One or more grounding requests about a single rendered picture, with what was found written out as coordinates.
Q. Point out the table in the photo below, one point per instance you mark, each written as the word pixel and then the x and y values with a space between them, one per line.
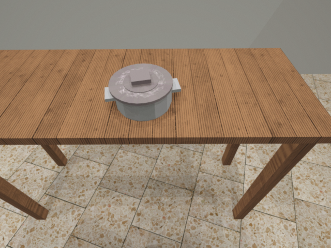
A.
pixel 228 96

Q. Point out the pot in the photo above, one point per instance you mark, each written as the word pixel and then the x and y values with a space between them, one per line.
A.
pixel 144 112

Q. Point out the knob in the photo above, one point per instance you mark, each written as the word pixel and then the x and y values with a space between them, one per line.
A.
pixel 140 76

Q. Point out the lid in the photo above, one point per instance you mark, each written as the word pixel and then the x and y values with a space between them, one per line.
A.
pixel 121 89

